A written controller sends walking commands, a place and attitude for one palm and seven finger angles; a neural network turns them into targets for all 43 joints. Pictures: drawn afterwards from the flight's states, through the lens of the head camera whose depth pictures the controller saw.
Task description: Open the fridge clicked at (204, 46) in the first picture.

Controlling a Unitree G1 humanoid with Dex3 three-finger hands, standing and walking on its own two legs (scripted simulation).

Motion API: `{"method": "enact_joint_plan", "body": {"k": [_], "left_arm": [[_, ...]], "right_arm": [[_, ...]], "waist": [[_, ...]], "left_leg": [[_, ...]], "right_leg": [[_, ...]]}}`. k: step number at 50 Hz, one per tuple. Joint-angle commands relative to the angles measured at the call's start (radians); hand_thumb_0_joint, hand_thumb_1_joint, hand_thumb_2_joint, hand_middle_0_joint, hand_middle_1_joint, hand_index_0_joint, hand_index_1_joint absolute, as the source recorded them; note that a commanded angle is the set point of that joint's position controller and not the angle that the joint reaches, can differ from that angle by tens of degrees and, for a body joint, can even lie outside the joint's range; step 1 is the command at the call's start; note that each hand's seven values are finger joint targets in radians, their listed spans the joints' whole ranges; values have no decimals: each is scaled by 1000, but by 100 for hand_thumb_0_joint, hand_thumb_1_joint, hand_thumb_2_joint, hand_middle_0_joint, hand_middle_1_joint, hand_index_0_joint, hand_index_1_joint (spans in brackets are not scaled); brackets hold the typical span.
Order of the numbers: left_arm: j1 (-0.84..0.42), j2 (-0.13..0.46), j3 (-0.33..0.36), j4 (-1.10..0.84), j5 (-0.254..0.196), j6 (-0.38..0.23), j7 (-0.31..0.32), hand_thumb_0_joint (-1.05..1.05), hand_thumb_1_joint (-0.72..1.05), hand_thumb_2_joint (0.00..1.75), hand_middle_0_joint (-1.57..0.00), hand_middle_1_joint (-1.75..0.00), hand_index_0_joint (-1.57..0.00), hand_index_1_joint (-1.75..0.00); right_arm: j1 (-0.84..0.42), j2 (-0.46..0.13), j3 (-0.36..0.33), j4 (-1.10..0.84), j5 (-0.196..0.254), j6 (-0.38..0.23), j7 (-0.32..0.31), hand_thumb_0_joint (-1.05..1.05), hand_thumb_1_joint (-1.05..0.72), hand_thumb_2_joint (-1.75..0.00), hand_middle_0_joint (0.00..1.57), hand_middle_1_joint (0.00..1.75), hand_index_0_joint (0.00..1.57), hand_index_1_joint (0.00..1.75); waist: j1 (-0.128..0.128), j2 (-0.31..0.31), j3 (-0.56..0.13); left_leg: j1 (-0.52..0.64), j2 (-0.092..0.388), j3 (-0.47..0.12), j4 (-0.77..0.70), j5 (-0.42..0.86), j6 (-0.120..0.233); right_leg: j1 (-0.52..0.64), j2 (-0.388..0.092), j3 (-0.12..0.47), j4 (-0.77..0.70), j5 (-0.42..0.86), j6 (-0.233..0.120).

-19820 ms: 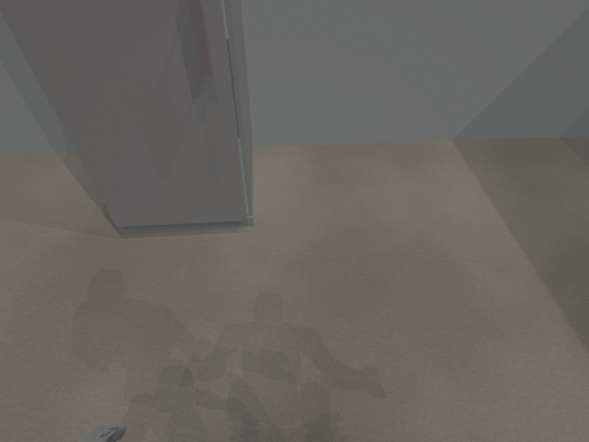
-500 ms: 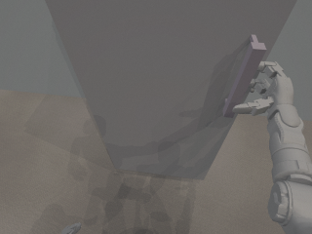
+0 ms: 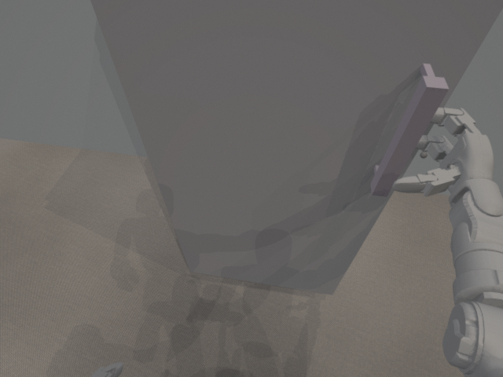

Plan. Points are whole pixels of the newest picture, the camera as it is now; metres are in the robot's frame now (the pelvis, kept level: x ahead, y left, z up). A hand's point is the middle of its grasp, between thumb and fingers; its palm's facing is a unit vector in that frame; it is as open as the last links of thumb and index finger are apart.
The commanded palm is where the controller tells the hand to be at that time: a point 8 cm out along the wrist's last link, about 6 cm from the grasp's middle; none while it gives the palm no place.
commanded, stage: move the hooked fingers beside the handle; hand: right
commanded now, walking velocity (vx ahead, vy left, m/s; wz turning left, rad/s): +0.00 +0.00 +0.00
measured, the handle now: (399, 136) +0.49 -0.18 +0.14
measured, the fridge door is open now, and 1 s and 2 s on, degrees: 0 0 0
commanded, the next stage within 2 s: feel for the door with the fingertips in 1.88 s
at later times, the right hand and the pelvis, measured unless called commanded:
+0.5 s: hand (438, 160) +0.44 -0.22 +0.14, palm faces +0.05 +1.00 +0.01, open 14.0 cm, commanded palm +0.41 -0.28 +0.14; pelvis +0.00 +0.00 +0.00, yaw +0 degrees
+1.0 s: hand (455, 166) +0.43 -0.24 +0.14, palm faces +0.06 +1.00 +0.01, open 14.0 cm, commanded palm +0.40 -0.29 +0.14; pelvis +0.00 -0.01 +0.00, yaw +0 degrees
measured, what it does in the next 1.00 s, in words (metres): stands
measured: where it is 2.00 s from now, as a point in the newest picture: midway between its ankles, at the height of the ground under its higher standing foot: outside the picture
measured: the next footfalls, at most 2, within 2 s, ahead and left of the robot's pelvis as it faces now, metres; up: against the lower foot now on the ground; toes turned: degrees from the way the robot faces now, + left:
none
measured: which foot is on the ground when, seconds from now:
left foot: down 0.00-1.00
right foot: down 0.00-1.00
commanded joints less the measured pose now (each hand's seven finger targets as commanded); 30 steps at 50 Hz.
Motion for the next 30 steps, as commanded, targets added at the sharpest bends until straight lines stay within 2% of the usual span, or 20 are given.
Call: {"method": "enact_joint_plan", "body": {"k": [1,2,4,8,10,12,13,14,15,16,18,19,21,23,24,25,27,28,29,30], "left_arm": [[15,149,57,-115,-3,-36,14,0,90,90,-20,-30,-20,-30],[11,149,57,-116,-5,-34,16,0,90,90,-20,-30,-20,-30],[8,147,52,-118,-8,-32,18,0,90,90,-20,-30,-20,-30],[-1,152,53,-114,-10,-30,23,0,90,90,-20,-30,-20,-30],[-5,151,52,-113,-10,-31,27,0,90,90,-20,-30,-20,-30],[-5,148,51,-109,-10,-35,28,0,90,90,-20,-30,-20,-30],[-3,150,51,-104,-10,-36,29,0,90,90,-20,-30,-20,-30],[2,152,50,-107,-9,-38,32,0,90,90,-20,-30,-20,-30],[-5,152,51,-100,-9,-40,32,0,90,90,-20,-30,-20,-30],[2,154,50,-94,-6,-41,31,0,90,90,-20,-30,-20,-30],[-2,154,50,-98,-7,-41,29,0,90,90,-20,-30,-20,-30],[6,156,48,-102,-5,-39,29,0,90,90,-20,-30,-20,-30],[-2,155,46,-100,-6,-35,30,0,90,90,-20,-30,-20,-30],[-2,158,50,-112,-6,-33,28,0,90,90,-20,-30,-20,-30],[-2,156,50,-122,-5,-34,27,0,90,90,-20,-30,-20,-30],[-5,155,49,-119,-6,-33,27,0,90,90,-20,-30,-20,-30],[-3,158,48,-117,-7,-30,27,0,90,90,-20,-30,-20,-30],[-11,155,47,-122,-10,-30,28,0,90,90,-20,-30,-20,-30],[-5,154,48,-125,-9,-32,29,0,90,90,-20,-30,-20,-30],[-5,160,50,-117,-10,-33,30,0,90,90,-20,-30,-20,-30]], "right_arm": [[-393,-263,-68,-278,28,-69,-1,0,50,-30,30,120,30,120],[-377,-272,-79,-277,31,-65,2,0,50,-30,30,120,30,120],[-379,-235,-37,-290,34,-61,10,0,50,-30,30,120,30,120],[-351,-268,-70,-275,38,-39,15,0,50,-30,30,120,30,120],[-395,-264,-57,-299,39,-44,17,0,50,-30,30,120,30,120],[-437,-231,-22,-306,37,-48,21,0,50,-30,30,120,30,120],[-426,-238,-30,-280,37,-47,22,0,50,-30,30,120,30,120],[-442,-225,-14,-298,41,-54,21,0,50,-30,30,120,30,120],[-459,-235,-24,-288,40,-57,21,0,50,-30,30,120,30,120],[-451,-242,-33,-267,40,-55,19,0,50,-30,30,120,30,120],[-411,-247,-43,-249,39,-53,26,0,50,-30,30,120,30,120],[-385,-261,-56,-233,42,-52,27,0,50,-30,30,120,30,120],[-410,-276,-60,-217,37,-46,33,0,50,-30,30,120,30,120],[-407,-294,-72,-249,33,-52,37,0,50,-30,30,120,30,120],[-395,-281,-62,-281,38,-60,39,0,50,-30,30,120,30,120],[-381,-286,-75,-262,42,-57,40,0,50,-30,30,120,30,120],[-388,-299,-80,-256,44,-57,46,0,50,-30,30,120,30,120],[-397,-270,-49,-273,42,-56,51,0,50,-30,30,120,30,120],[-404,-248,-32,-285,46,-58,52,0,50,-30,30,120,30,120],[-406,-278,-58,-271,46,-54,51,0,50,-30,30,120,30,120]], "waist": [[-25,-16,-356],[-27,-15,-336],[-12,-6,-296],[-21,-5,-276],[-11,-21,-282],[1,-43,-286],[-3,-42,-275],[11,-6,-281],[6,-31,-290],[2,-17,-299],[-11,-37,-306],[-12,8,-299],[-9,-7,-286],[-20,-28,-318],[-21,-38,-341],[-23,-40,-332],[-19,-23,-306],[-14,-53,-296],[-2,-31,-296],[-9,-34,-299]], "left_leg": [[37,-27,-47,-97,358,4],[35,-26,-48,-101,353,3],[25,-27,-44,-108,335,3],[14,-26,-45,-118,312,3],[9,-24,-48,-119,312,2],[-21,-25,-42,-118,292,5],[-30,-27,-37,-118,273,8],[-25,-27,-36,-120,275,5],[-36,-26,-41,-121,271,4],[-31,-26,-35,-114,274,7],[-23,-25,-35,-111,282,10],[-2,-25,-36,-112,295,7],[-6,-20,-41,-109,309,4],[-4,-23,-36,-100,310,9],[13,-25,-38,-98,327,9],[4,-25,-38,-101,324,9],[-3,-26,-36,-103,309,9],[-18,-26,-34,-102,297,11],[-18,-27,-32,-105,295,9],[-29,-29,-34,-107,284,9]], "right_leg": [[320,46,47,-55,194,-39],[310,46,42,-56,184,-39],[299,45,41,-59,170,-42],[299,44,44,-71,148,-39],[308,45,45,-68,149,-41],[338,43,56,-67,151,-37],[340,41,61,-69,143,-34],[341,41,60,-64,147,-41],[347,41,63,-65,140,-37],[352,40,70,-67,151,-35],[353,41,66,-66,161,-32],[326,43,59,-60,164,-39],[306,44,57,-62,159,-38],[333,41,64,-63,180,-33],[344,43,58,-56,202,-37],[345,42,61,-57,195,-34],[326,39,64,-64,178,-33],[336,39,65,-66,176,-32],[340,39,62,-59,179,-38],[342,38,68,-62,165,-34]]}}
